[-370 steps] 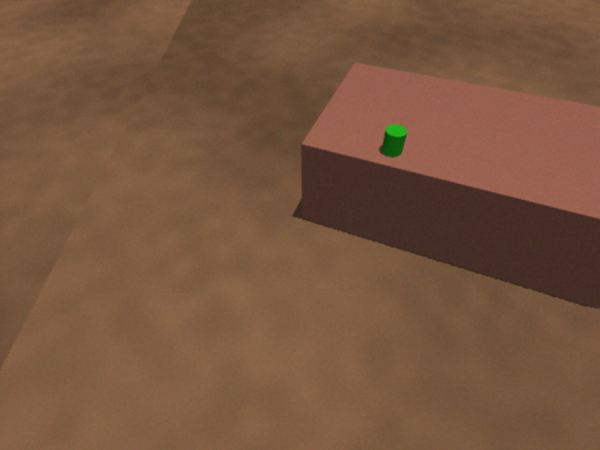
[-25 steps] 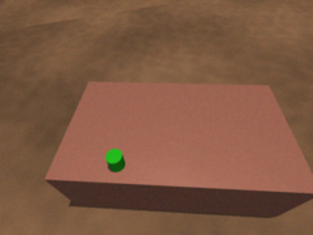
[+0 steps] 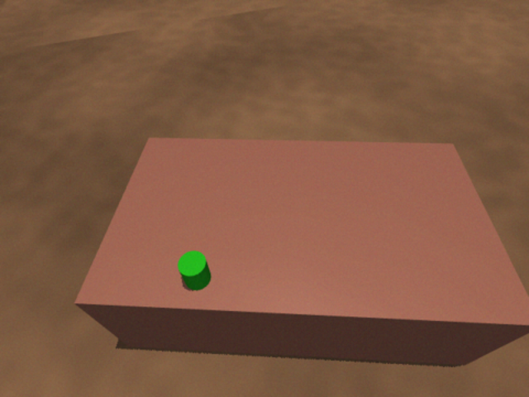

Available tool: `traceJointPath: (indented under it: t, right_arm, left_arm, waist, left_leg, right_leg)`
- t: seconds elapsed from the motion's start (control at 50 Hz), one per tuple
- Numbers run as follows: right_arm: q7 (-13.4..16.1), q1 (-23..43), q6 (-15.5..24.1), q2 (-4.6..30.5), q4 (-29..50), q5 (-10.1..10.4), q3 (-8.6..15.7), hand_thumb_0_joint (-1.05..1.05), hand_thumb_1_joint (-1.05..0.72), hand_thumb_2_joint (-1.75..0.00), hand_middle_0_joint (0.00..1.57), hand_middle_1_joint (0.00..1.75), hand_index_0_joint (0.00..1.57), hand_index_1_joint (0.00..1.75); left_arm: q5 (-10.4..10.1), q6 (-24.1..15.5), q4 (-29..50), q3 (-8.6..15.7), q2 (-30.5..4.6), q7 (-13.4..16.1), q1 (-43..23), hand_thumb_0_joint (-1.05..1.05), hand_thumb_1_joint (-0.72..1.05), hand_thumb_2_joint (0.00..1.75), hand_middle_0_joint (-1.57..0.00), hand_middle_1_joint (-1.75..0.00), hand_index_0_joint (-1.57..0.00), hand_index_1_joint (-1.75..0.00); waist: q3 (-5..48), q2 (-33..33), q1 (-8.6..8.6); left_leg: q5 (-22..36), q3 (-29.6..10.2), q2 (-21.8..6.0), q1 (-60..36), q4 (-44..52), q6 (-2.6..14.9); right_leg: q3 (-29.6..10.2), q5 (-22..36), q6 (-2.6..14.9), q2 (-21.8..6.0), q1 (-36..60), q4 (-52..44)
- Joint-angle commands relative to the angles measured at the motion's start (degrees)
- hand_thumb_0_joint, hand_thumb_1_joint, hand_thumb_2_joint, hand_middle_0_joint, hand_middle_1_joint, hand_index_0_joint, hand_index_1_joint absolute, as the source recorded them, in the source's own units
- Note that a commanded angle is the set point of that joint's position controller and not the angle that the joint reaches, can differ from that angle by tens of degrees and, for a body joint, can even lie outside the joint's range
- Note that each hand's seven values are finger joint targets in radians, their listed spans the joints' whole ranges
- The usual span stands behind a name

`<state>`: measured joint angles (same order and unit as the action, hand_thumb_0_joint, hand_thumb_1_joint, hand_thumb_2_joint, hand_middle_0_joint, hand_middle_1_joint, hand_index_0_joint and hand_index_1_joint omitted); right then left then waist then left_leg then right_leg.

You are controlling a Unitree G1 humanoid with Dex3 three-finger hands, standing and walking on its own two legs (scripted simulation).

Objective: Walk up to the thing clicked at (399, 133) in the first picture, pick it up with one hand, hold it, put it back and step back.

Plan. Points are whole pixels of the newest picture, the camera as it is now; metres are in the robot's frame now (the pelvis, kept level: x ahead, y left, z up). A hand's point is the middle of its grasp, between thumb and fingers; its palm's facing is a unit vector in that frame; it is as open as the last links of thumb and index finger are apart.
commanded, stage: go down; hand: left
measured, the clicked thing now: (195, 270) +0.46 +0.22 -0.32
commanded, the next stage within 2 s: none
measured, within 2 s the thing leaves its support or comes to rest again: neither
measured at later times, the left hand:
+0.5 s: hand out of the picture +0.13 +0.26 -0.15, palm faces +0.04 -0.95 -0.32, open 15.8 cm
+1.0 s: hand (117, 387) +0.16 +0.28 -0.14, palm faces +0.06 -0.95 -0.31, open 17.4 cm
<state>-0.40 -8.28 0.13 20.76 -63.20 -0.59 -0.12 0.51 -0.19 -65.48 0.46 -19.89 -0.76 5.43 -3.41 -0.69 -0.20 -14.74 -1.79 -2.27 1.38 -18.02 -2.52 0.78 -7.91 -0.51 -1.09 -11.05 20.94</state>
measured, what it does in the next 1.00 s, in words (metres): stands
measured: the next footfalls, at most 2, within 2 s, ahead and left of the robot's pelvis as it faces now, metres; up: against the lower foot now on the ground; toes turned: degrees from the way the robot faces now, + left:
none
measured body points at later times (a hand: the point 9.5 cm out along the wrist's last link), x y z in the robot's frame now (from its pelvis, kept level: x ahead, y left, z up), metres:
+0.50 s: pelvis -0.01 +0.01 -0.03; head +0.04 +0.01 +0.42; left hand +0.13 +0.31 -0.13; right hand +0.13 -0.27 -0.13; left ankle -0.05 +0.15 -0.75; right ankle +0.04 -0.12 -0.75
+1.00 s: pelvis +0.01 +0.03 -0.04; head +0.05 +0.03 +0.41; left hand +0.15 +0.32 -0.12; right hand +0.16 -0.25 -0.12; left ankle -0.05 +0.15 -0.75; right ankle +0.04 -0.12 -0.75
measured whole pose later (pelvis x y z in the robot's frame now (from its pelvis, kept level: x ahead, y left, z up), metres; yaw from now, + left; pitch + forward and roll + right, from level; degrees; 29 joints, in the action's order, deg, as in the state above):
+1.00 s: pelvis +0.01 +0.03 -0.04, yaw +1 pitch +10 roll -1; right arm 1.9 -15.3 6.8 14.9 -31.1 1.8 7.3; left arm -0.2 26.0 -18.4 7.2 -18.5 -3.0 14.9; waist 5.6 -1.5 0.7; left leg -28.7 -2.8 -0.2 28.3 -47.0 -0.4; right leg 0.7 -18.6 -2.8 -3.0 -35.3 43.9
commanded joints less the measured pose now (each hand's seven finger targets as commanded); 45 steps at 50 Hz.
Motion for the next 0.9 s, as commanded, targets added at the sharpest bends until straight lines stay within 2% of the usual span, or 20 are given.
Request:
traceJointPath:
  t: [0.0, 0.02, 0.04, 0.06, 0.1, 0.16, 0.2, 0.22, 0.28, 0.32, 0.36, 0.44, 0.46, 0.52, 0.62, 0.66, 0.8, 0.82, 0.84, 0.88]
  right_arm:
    - [2.42, 20.46, 10.01, 3.60, 26.47, 5.41, 0.34, 0.00, -0.66, -0.66, 0.04, 0.06, 0.05, 0.06]
    - [3.46, 14.59, 8.75, 8.87, 17.97, 5.37, 3.41, 0.00, -0.58, -0.58, 0.04, 0.05, 0.05, 0.05]
    - [3.69, 12.11, 7.50, 9.92, 14.17, 5.27, 5.24, 0.00, -0.50, -0.50, 0.04, 0.05, 0.05, 0.05]
    - [3.89, 12.73, 7.47, 9.84, 13.26, 5.42, 6.71, 0.00, -0.42, -0.42, 0.04, 0.05, 0.05, 0.05]
    - [4.40, 14.34, 9.54, 10.92, 17.31, 4.67, 8.08, 0.00, -0.26, -0.26, 0.05, 0.05, 0.05, 0.05]
    - [3.14, -1.84, 8.25, 9.23, 14.20, 2.89, 12.32, 0.00, -0.02, -0.19, 0.05, 0.05, 0.05, 0.05]
    - [2.75, 0.63, 8.28, 9.92, 25.92, 3.58, 12.90, 0.00, 0.06, -0.17, 0.05, 0.05, 0.05, 0.05]
    - [2.70, 0.90, 7.78, 8.68, 27.43, 3.98, 12.25, 0.00, 0.10, -0.15, 0.05, 0.05, 0.05, 0.05]
    - [1.48, 2.06, 6.21, 1.37, 25.37, 4.57, 7.01, 0.00, 0.22, -0.12, 0.05, 0.05, 0.05, 0.05]
    - [1.63, 2.99, 6.58, 4.88, 30.00, 4.26, 10.07, 0.00, 0.29, -0.10, 0.05, 0.05, 0.05, 0.05]
    - [1.38, -2.22, 6.10, 5.29, 27.82, 3.91, 11.14, 0.00, 0.35, -0.09, 0.05, 0.05, 0.05, 0.05]
    - [2.51, 6.25, 8.22, 8.04, 39.20, 3.56, 11.99, 0.00, 0.45, -0.06, 0.05, 0.05, 0.05, 0.05]
    - [3.01, 2.88, 8.23, 7.38, 33.14, 3.18, 12.30, 0.00, 0.48, -0.05, 0.05, 0.05, 0.05, 0.05]
    - [4.04, 4.39, 10.32, 5.18, 33.77, 2.38, 10.90, 0.00, 0.48, -0.06, 0.05, 0.05, 0.05, 0.05]
    - [4.39, -0.94, 10.09, 5.53, 34.03, 2.16, 10.87, 0.00, 0.48, -0.05, 0.05, 0.05, 0.05, 0.05]
    - [4.20, -3.55, 9.31, 3.99, 33.92, 2.33, 10.51, 0.00, 0.50, -0.05, 0.05, 0.05, 0.05, 0.05]
    - [4.01, -4.18, 9.45, 5.76, 37.92, 2.69, 12.18, 0.00, 0.52, -0.04, 0.05, 0.05, 0.05, 0.05]
    - [3.87, -7.67, 9.23, 4.10, 33.71, 2.63, 11.37, 0.00, 0.52, -0.04, 0.05, 0.05, 0.05, 0.05]
    - [3.45, -3.64, 9.63, 3.51, 39.82, 2.62, 10.60, 0.00, 0.52, -0.04, 0.05, 0.05, 0.05, 0.05]
    - [3.49, -6.84, 9.33, 4.04, 36.81, 2.47, 11.92, 0.00, 0.52, -0.04, 0.05, 0.05, 0.05, 0.05]
  left_arm:
    - [-4.81, -5.79, 27.41, 1.86, -6.85, 2.32, -22.67, 0.00, 0.66, 0.66, -0.02, -0.07, -0.02, -0.06]
    - [-4.53, -2.57, 15.82, 4.82, -12.51, 3.30, -12.75, 0.00, 0.58, 0.58, -0.02, 0.00, 0.00, -0.02]
    - [-4.31, -0.30, 11.50, 6.02, -13.56, 2.94, -7.18, 0.00, 0.50, 0.50, -0.01, -0.01, 0.00, -0.03]
    - [-3.90, 1.51, 11.87, 5.55, -11.76, 2.35, -4.83, 0.00, 0.42, 0.42, -0.02, -0.01, 0.00, -0.04]
    - [-3.18, 1.65, 18.51, 6.02, -13.62, 2.70, -13.69, 0.00, 0.29, 0.26, -0.03, -0.01, -0.02, -0.03]
    - [-0.47, 6.89, 12.86, 9.66, -11.79, 1.34, 1.79, 0.00, 0.08, 0.19, -0.05, -0.02, -0.04, -0.04]
    - [-0.81, 9.50, 22.93, 9.08, -10.91, 0.51, 0.30, 0.00, 0.02, 0.15, -0.06, -0.02, -0.06, -0.03]
    - [-0.94, 11.01, 28.33, 9.91, -12.64, 0.54, -2.54, 0.00, 0.01, 0.14, -0.06, -0.03, -0.06, -0.04]
    - [-1.34, 14.95, 25.36, 6.96, -7.66, -1.06, -2.84, 0.00, -0.11, 0.12, -0.07, -0.03, -0.06, -0.04]
    - [-1.13, 15.40, 32.70, 8.43, -10.74, -1.28, -6.20, 0.00, -0.24, 0.09, -0.08, -0.03, -0.06, -0.04]
    - [-0.51, 16.89, 32.26, 9.20, -10.53, -1.52, -0.86, 0.00, -0.35, 0.07, -0.08, -0.05, -0.08, -0.05]
    - [0.15, 15.98, 47.96, 10.29, -13.01, -0.51, -9.05, 0.00, -0.53, 0.05, -0.08, -0.05, -0.07, -0.06]
    - [0.50, 16.46, 42.54, 10.27, -11.53, -0.10, -3.05, 0.00, -0.60, 0.04, -0.09, -0.05, -0.08, -0.06]
    - [0.59, 16.14, 44.40, 9.45, -8.43, 1.08, 0.51, 0.00, -0.61, 0.04, -0.09, -0.04, -0.07, -0.06]
    - [-0.48, 18.98, 49.33, 11.04, -9.49, 1.32, 5.85, 0.00, -0.61, 0.03, -0.09, -0.05, -0.07, -0.06]
    - [-0.64, 20.32, 46.43, 9.34, -7.28, 0.51, 8.70, 0.00, -0.55, 0.04, -0.08, -0.05, -0.07, -0.06]
    - [-0.01, 23.12, 57.11, 11.40, -10.96, -0.46, 3.94, 0.00, -0.57, 0.03, -0.09, -0.04, -0.08, -0.05]
    - [0.29, 24.20, 49.11, 10.20, -8.19, -0.72, 9.48, 0.00, -0.54, 0.03, -0.08, -0.03, -0.07, -0.04]
    - [-0.13, 23.72, 52.92, 8.53, -6.82, -1.30, 5.10, 0.00, -0.57, 0.03, -0.08, -0.04, -0.07, -0.05]
    - [0.00, 24.01, 51.23, 9.92, -7.97, -1.42, 7.98, 0.00, -0.56, 0.03, -0.08, -0.03, -0.07, -0.04]
  waist:
    - [6.70, -0.45, 1.73]
    - [3.96, 1.51, 1.87]
    - [1.52, 0.91, 0.32]
    - [4.17, 1.25, 0.10]
    - [15.16, 0.13, 0.39]
    - [16.71, -0.42, 0.81]
    - [26.12, 2.74, 2.12]
    - [24.41, 1.25, 1.22]
    - [11.68, 3.56, 1.23]
    - [13.44, 3.79, 1.48]
    - [11.53, 1.75, 1.18]
    - [20.88, -0.57, 0.89]
    - [17.24, -1.76, 0.68]
    - [19.50, -1.72, 0.25]
    - [23.54, -2.34, -0.06]
    - [18.29, -0.81, 0.89]
    - [18.93, -2.16, 1.11]
    - [14.61, -1.20, 1.66]
    - [13.45, 0.52, 2.23]
    - [14.86, -1.78, 1.69]
  left_leg:
    - [2.53, 3.62, 3.19, 12.88, -3.74, 2.46]
    - [-0.57, 3.68, 3.23, 15.01, -3.68, 2.59]
    - [-1.14, 4.05, 3.27, 17.85, -5.59, 2.18]
    - [1.83, 3.84, 3.10, 18.28, -7.06, 2.27]
    - [5.38, 2.91, 2.97, 18.47, -9.76, 2.39]
    - [9.05, 2.90, 3.63, 22.20, -13.21, 2.40]
    - [12.15, 3.01, 3.96, 17.24, -12.16, 2.55]
    - [11.66, 3.23, 4.34, 17.56, -11.35, 2.55]
    - [2.91, 3.40, 4.44, 24.61, -13.50, 3.05]
    - [-2.43, 3.49, 4.41, 26.24, -14.15, 3.38]
    - [-4.51, 3.32, 4.22, 26.88, -13.18, 3.19]
    - [0.28, 2.03, 3.49, 24.43, -15.17, 2.72]
    - [0.76, 1.96, 3.40, 25.52, -15.74, 2.47]
    - [5.92, 1.14, 2.79, 25.03, -17.54, 1.79]
    - [9.09, 1.05, 2.87, 23.76, -18.57, 1.50]
    - [10.95, 0.97, 2.49, 26.46, -19.30, 1.07]
    - [11.66, 1.07, 3.04, 24.86, -20.05, 1.08]
    - [10.47, 0.92, 3.05, 26.77, -20.09, 1.10]
    - [10.35, 0.56, 2.54, 28.82, -20.61, 0.93]
    - [10.91, 0.41, 2.56, 28.41, -21.08, 0.76]
  right_leg:
    - [0.72, -1.74, 0.38, -0.63, 1.38, 1.03]
    - [1.00, -5.16, 0.49, -0.40, -0.12, 0.92]
    - [1.42, -5.97, 0.50, 0.09, -0.91, 2.36]
    - [1.19, -2.63, 0.55, 0.35, -0.87, 3.71]
    - [0.99, 2.54, 0.18, 0.15, 1.86, 7.62]
    - [1.10, 6.59, 0.60, 0.56, -0.57, 10.93]
    - [1.19, 10.42, 0.22, 0.56, 3.80, 9.84]
    - [1.31, 9.71, 0.16, 0.19, 3.31, 9.08]
    - [1.89, -0.29, 0.04, 0.12, -7.80, 9.49]
    - [1.80, -5.73, 0.09, 0.08, -9.17, 9.71]
    - [1.69, -7.95, 0.35, 0.20, -9.64, 9.55]
    - [1.24, -3.08, 0.46, -0.13, -6.81, 12.47]
    - [1.33, -3.18, 0.75, -0.02, -8.38, 13.26]
    - [1.60, 0.49, 1.08, -0.01, -8.22, 15.79]
    - [2.28, 3.47, 1.17, 0.18, -5.33, 16.81]
    - [2.76, 4.18, 1.05, 0.56, -8.53, 17.48]
    - [2.91, 4.61, 1.36, 0.07, -10.24, 18.30]
    - [3.11, 3.39, 1.33, 0.19, -11.73, 18.26]
    - [3.24, 2.77, 1.08, 0.36, -13.69, 19.00]
    - [3.18, 2.99, 1.27, 0.19, -13.44, 19.62]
